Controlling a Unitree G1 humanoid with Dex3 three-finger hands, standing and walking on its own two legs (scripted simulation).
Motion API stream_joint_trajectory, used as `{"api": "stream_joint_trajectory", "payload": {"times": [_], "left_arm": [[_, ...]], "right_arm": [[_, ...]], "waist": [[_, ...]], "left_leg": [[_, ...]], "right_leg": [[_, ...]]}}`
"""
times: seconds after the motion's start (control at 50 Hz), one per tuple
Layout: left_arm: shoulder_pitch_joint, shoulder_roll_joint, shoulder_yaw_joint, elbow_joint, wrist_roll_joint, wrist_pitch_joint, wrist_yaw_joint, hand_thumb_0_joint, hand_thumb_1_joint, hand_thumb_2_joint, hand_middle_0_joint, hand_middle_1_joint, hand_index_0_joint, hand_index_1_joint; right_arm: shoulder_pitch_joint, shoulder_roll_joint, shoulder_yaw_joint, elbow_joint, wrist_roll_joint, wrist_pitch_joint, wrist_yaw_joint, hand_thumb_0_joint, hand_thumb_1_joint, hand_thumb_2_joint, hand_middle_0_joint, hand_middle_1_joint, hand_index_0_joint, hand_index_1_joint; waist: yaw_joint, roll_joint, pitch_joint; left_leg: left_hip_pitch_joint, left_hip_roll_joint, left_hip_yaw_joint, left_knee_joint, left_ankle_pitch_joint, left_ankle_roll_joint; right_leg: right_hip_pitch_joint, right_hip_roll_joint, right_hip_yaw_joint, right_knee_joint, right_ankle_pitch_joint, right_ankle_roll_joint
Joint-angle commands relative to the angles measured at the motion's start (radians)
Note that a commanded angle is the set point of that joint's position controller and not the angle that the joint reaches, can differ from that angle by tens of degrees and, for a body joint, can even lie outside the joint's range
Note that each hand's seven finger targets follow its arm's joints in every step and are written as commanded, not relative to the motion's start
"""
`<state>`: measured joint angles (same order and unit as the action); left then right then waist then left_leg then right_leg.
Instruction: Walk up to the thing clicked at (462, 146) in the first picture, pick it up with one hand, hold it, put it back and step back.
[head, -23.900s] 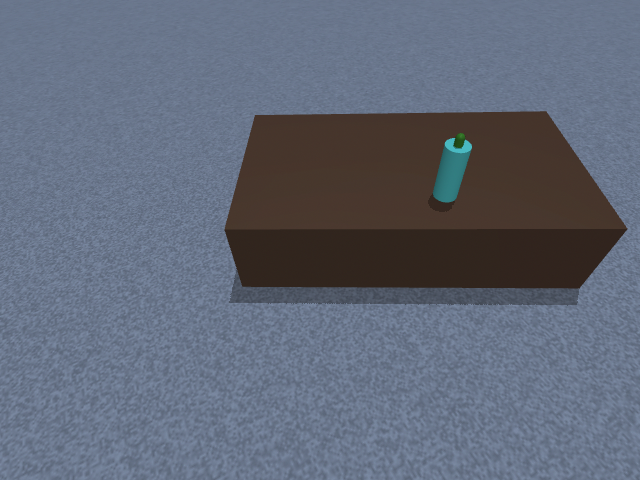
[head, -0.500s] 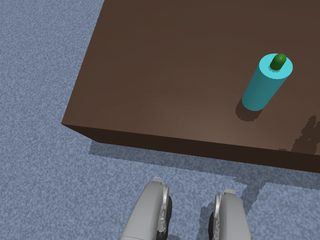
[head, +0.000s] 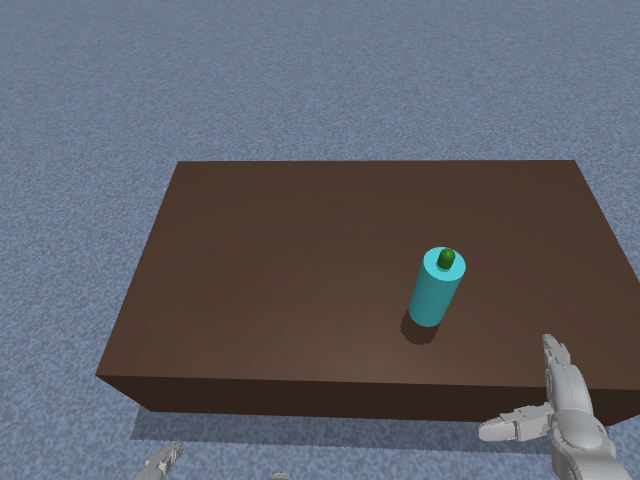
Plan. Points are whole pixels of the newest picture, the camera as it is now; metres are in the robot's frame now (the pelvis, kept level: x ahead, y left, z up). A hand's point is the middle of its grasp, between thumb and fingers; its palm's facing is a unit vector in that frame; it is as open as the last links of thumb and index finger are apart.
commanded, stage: home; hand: right
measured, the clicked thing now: (436, 284) +0.55 -0.19 -0.27
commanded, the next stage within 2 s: none
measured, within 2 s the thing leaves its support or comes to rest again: neither
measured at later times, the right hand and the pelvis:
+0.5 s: hand (500, 471) +0.17 -0.17 -0.06, palm faces +0.15 +0.95 -0.27, open 17.4 cm; pelvis +0.00 +0.02 +0.00, yaw -1 degrees
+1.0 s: hand out of the picture +0.08 -0.25 -0.09, palm faces +0.03 +0.91 -0.41, open 17.4 cm; pelvis +0.00 +0.00 +0.04, yaw -2 degrees
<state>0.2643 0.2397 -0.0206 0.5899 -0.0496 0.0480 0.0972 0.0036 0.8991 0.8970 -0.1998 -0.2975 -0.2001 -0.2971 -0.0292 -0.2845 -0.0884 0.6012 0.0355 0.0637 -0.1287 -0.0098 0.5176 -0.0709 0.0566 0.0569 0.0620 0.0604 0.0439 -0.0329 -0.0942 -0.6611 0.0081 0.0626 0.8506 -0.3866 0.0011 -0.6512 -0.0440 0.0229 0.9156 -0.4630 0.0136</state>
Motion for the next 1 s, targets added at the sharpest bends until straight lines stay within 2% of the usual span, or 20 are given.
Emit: {"api": "stream_joint_trajectory", "payload": {"times": [0.0,0.02,0.04,0.12,0.18,0.26,0.28,0.34,0.36,0.44,0.5,0.6,0.62,0.64,0.68,0.76,0.8,0.86,0.88,0.98], "left_arm": [[-0.042,0.111,0.046,-0.149,-0.005,-0.052,0.029,0.0,0.896,0.9,-0.201,-0.295,-0.199,-0.296],[-0.055,0.11,0.045,-0.169,-0.008,-0.058,0.034,0.0,0.896,0.9,-0.201,-0.294,-0.199,-0.296],[-0.081,0.101,0.039,-0.174,-0.009,-0.062,0.04,0.0,0.896,0.9,-0.201,-0.295,-0.199,-0.297],[-0.097,0.089,0.036,-0.195,-0.005,-0.084,0.058,0.0,0.897,0.901,-0.201,-0.296,-0.2,-0.297],[-0.082,0.084,0.039,-0.201,0.003,-0.1,0.069,0.0,0.897,0.901,-0.201,-0.297,-0.2,-0.298],[-0.082,0.083,0.039,-0.206,0.014,-0.123,0.078,0.0,0.897,0.901,-0.201,-0.297,-0.2,-0.298],[-0.079,0.08,0.038,-0.207,0.017,-0.126,0.081,0.0,0.897,0.901,-0.201,-0.297,-0.2,-0.298],[-0.073,0.082,0.042,-0.205,0.026,-0.146,0.083,0.0,0.897,0.901,-0.201,-0.298,-0.2,-0.299],[-0.084,0.076,0.036,-0.21,0.025,-0.151,0.082,0.0,0.897,0.901,-0.201,-0.298,-0.2,-0.299],[-0.098,0.077,0.035,-0.222,0.028,-0.17,0.073,0.0,0.897,0.902,-0.201,-0.3,-0.2,-0.301],[-0.096,0.08,0.037,-0.226,0.028,-0.172,0.069,0.0,0.897,0.902,-0.201,-0.3,-0.2,-0.3],[-0.099,0.088,0.043,-0.241,0.027,-0.176,0.069,0.0,0.897,0.902,-0.201,-0.3,-0.2,-0.301],[-0.141,0.175,0.071,-0.037,0.154,-0.121,0.016,0.0,0.897,0.902,-0.201,-0.301,-0.2,-0.302],[-0.117,0.186,0.09,-0.014,0.158,-0.101,-0.01,0.0,0.897,0.902,-0.201,-0.3,-0.2,-0.301],[-0.124,0.178,0.089,-0.015,0.146,-0.087,-0.033,0.0,0.897,0.902,-0.201,-0.3,-0.2,-0.3],[-0.121,0.191,0.089,0.044,0.104,-0.073,-0.06,0.0,0.897,0.902,-0.201,-0.299,-0.2,-0.3],[-0.122,0.186,0.086,0.091,0.101,-0.068,-0.066,0.0,0.897,0.902,-0.201,-0.299,-0.2,-0.3],[-0.137,0.184,0.082,0.134,0.1,-0.061,-0.068,0.0,0.897,0.901,-0.201,-0.299,-0.2,-0.3],[-0.125,0.186,0.083,0.153,0.1,-0.059,-0.067,0.0,0.897,0.902,-0.201,-0.299,-0.2,-0.3],[-0.107,0.204,0.086,0.232,0.092,-0.048,-0.066,0.0,0.897,0.902,-0.201,-0.299,-0.2,-0.3]], "right_arm": [[0.092,-0.12,-0.01,-0.332,0.005,-0.012,-0.018,0.0,0.534,-0.066,0.056,0.057,0.055,0.057],[0.152,-0.105,-0.002,-0.377,0.008,-0.003,-0.019,0.0,0.555,-0.053,0.053,0.053,0.053,0.053],[0.126,-0.092,0.026,-0.45,0.011,0.0,-0.018,0.0,0.541,-0.061,0.055,0.055,0.055,0.055],[0.278,-0.082,0.027,-0.589,0.011,0.022,-0.028,0.0,0.554,-0.053,0.053,0.053,0.053,0.053],[0.349,-0.043,0.046,-0.636,0.005,0.034,-0.026,0.0,0.546,-0.057,0.054,0.054,0.054,0.054],[0.341,-0.05,0.029,-0.67,-0.004,0.044,-0.026,0.0,0.541,-0.06,0.054,0.055,0.054,0.055],[0.299,-0.062,0.03,-0.72,-0.007,0.041,-0.026,0.0,0.531,-0.066,0.055,0.056,0.055,0.056],[0.34,-0.011,0.062,-0.677,-0.013,0.054,-0.024,0.0,0.517,-0.074,0.056,0.059,0.056,0.059],[0.338,-0.006,0.064,-0.694,-0.011,0.055,-0.023,0.0,0.537,-0.062,0.054,0.055,0.054,0.055],[0.435,0.006,0.065,-0.661,-0.017,0.073,-0.023,0.0,0.549,-0.053,0.052,0.052,0.052,0.052],[0.461,-0.011,0.041,-0.659,-0.017,0.078,-0.024,0.0,0.561,-0.047,0.051,0.051,0.051,0.051],[0.421,-0.034,0.02,-0.688,-0.019,0.076,-0.026,0.0,0.559,-0.047,0.051,0.051,0.051,0.051],[0.273,-0.159,0.003,-0.337,-0.121,0.005,0.029,0.0,0.528,-0.065,0.054,0.055,0.054,0.055],[0.322,-0.148,-0.007,-0.247,-0.127,-0.025,0.055,0.0,0.579,-0.035,0.049,0.047,0.049,0.047],[0.311,-0.166,-0.003,-0.208,-0.118,-0.06,0.082,0.0,0.519,-0.071,0.055,0.057,0.055,0.057],[0.263,-0.16,0.012,-0.068,-0.085,-0.078,0.101,0.0,0.59,-0.03,0.048,0.045,0.048,0.045],[0.233,-0.157,0.016,-0.009,-0.082,-0.083,0.097,0.0,0.574,-0.039,0.05,0.048,0.05,0.048],[0.225,-0.165,0.022,0.073,-0.084,-0.087,0.094,0.0,0.561,-0.047,0.051,0.051,0.051,0.051],[0.213,-0.166,0.024,0.098,-0.085,-0.087,0.095,0.0,0.547,-0.055,0.053,0.053,0.053,0.053],[0.225,-0.191,0.024,0.214,-0.08,-0.093,0.084,0.0,0.552,-0.052,0.052,0.052,0.052,0.052]], "waist": [[-0.032,0.04,-0.219],[-0.031,0.051,-0.207],[-0.025,0.036,-0.19],[-0.028,0.026,-0.112],[-0.009,0.038,-0.11],[-0.002,0.033,-0.086],[0.0,0.018,-0.097],[0.006,0.027,-0.07],[-0.008,0.024,-0.07],[-0.031,0.042,-0.097],[-0.044,0.047,-0.102],[-0.037,0.031,-0.096],[-0.075,-0.008,-0.012],[-0.081,-0.037,-0.045],[-0.054,-0.04,-0.05],[-0.045,0.008,-0.053],[-0.043,-0.011,-0.033],[-0.053,-0.015,-0.003],[-0.046,-0.018,0.031],[-0.048,0.016,0.066]], "left_leg": [[0.259,-0.011,0.009,-0.138,0.266,0.008],[0.261,-0.012,0.007,-0.145,0.273,0.005],[0.259,-0.008,-0.002,-0.156,0.247,0.003],[0.243,-0.006,-0.018,-0.182,0.176,-0.002],[0.238,-0.001,-0.026,-0.182,0.204,-0.008],[0.223,0.009,-0.042,-0.186,0.173,-0.012],[0.22,0.011,-0.046,-0.184,0.173,-0.01],[0.193,0.007,-0.041,-0.183,0.121,-0.007],[0.193,0.007,-0.038,-0.185,0.107,-0.006],[0.237,0.007,-0.02,-0.171,0.167,-0.01],[0.243,0.005,-0.018,-0.163,0.191,-0.01],[0.218,-0.001,-0.016,-0.157,0.145,-0.005],[0.338,0.054,-0.081,-0.202,0.163,0.02],[0.388,0.064,-0.089,-0.195,0.209,0.032],[0.347,0.074,-0.081,-0.226,0.25,0.032],[0.397,0.086,-0.08,-0.258,0.24,0.027],[0.392,0.086,-0.076,-0.29,0.192,0.027],[0.424,0.087,-0.07,-0.333,0.221,0.023],[0.421,0.086,-0.074,-0.347,0.217,0.017],[0.454,0.102,-0.076,-0.41,0.303,0.011]], "right_leg": [[0.154,0.034,-0.03,-0.159,0.305,-0.027],[0.166,0.036,-0.035,-0.163,0.306,-0.029],[0.164,0.038,-0.04,-0.167,0.272,-0.029],[0.15,0.044,-0.05,-0.179,0.198,-0.031],[0.158,0.048,-0.054,-0.161,0.212,-0.036],[0.154,0.049,-0.05,-0.153,0.185,-0.036],[0.166,0.05,-0.048,-0.151,0.187,-0.035],[0.155,0.047,-0.04,-0.159,0.15,-0.033],[0.157,0.048,-0.039,-0.164,0.141,-0.031],[0.145,0.055,-0.041,-0.154,0.193,-0.031],[0.134,0.056,-0.042,-0.147,0.215,-0.03],[0.126,0.051,-0.039,-0.153,0.174,-0.029],[0.167,-0.005,0.024,-0.24,0.284,-0.027],[0.191,-0.005,0.032,-0.25,0.303,-0.03],[0.252,-0.007,0.031,-0.256,0.312,-0.039],[0.332,-0.021,0.066,-0.332,0.317,-0.034],[0.362,-0.022,0.075,-0.383,0.285,-0.034],[0.381,-0.024,0.084,-0.438,0.301,-0.034],[0.38,-0.028,0.086,-0.47,0.285,-0.031],[0.451,-0.029,0.085,-0.515,0.367,-0.03]]}}
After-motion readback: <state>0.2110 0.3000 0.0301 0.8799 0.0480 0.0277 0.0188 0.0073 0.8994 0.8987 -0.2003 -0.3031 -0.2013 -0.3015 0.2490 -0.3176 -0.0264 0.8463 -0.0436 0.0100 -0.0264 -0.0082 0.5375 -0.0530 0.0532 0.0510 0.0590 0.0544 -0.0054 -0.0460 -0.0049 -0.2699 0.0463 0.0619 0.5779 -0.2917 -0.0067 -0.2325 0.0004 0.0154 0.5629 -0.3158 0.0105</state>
